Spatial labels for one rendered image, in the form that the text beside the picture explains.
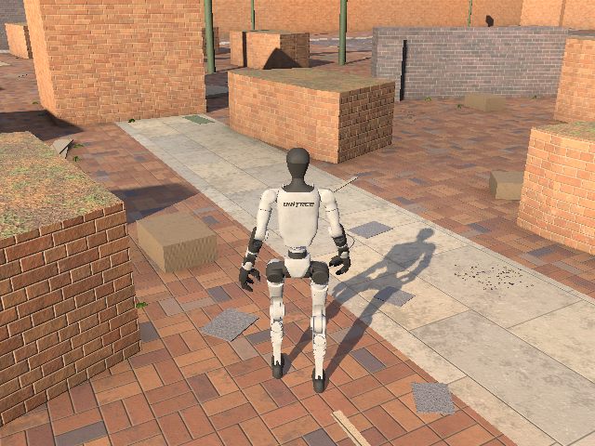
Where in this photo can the robot left forearm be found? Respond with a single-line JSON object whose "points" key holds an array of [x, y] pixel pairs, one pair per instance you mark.
{"points": [[252, 251]]}

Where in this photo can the right robot hand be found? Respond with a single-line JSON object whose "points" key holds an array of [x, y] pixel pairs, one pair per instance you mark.
{"points": [[337, 260]]}

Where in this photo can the left robot hand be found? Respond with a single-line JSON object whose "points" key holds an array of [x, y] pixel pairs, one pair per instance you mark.
{"points": [[243, 278]]}

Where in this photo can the right robot upper arm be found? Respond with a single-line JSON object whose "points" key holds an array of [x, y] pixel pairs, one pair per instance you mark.
{"points": [[327, 197]]}

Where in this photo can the robot right foot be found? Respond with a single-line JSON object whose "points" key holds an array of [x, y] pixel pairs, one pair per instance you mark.
{"points": [[318, 384]]}

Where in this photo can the robot right forearm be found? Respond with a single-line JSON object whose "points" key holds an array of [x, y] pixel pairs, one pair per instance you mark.
{"points": [[341, 244]]}

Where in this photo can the left robot upper arm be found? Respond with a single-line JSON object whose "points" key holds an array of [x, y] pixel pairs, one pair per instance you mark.
{"points": [[264, 213]]}

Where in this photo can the robot right thigh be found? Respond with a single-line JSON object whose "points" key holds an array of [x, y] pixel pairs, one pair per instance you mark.
{"points": [[319, 288]]}

